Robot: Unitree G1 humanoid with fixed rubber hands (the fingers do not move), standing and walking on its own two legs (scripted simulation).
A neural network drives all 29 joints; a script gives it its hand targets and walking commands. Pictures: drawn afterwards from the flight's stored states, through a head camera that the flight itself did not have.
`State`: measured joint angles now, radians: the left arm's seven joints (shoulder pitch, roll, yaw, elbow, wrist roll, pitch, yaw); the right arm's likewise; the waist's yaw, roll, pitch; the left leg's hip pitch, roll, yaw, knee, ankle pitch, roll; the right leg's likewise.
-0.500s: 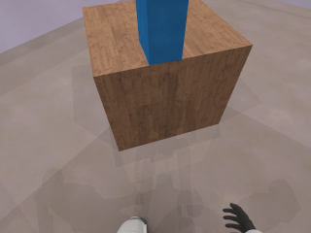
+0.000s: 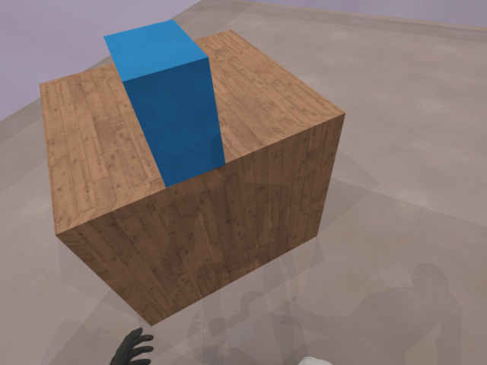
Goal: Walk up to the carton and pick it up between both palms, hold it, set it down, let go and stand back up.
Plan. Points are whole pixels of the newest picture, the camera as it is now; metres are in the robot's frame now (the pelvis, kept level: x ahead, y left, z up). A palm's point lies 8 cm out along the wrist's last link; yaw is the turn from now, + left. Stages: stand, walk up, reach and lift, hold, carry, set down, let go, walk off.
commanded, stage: walk up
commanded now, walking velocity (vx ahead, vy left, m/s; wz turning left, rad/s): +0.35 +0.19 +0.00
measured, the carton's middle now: (169, 105) +0.68 +0.13 +0.08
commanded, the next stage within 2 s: none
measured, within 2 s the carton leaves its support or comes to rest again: neither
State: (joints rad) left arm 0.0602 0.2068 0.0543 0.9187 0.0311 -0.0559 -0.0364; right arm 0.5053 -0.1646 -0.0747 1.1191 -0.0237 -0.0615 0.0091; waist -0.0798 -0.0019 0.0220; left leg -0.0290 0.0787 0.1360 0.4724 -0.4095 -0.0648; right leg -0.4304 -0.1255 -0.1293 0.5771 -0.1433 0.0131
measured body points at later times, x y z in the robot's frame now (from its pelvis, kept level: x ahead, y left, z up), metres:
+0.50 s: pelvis +0.13 +0.04 +0.01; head +0.14 +0.05 +0.46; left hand +0.06 +0.27 -0.15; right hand +0.24 -0.19 -0.13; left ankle +0.18 +0.17 -0.73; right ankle +0.11 -0.11 -0.72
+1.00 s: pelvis +0.19 +0.05 +0.02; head +0.19 +0.02 +0.47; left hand +0.26 +0.27 -0.12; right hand +0.18 -0.15 -0.16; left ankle +0.18 +0.17 -0.72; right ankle +0.23 -0.04 -0.72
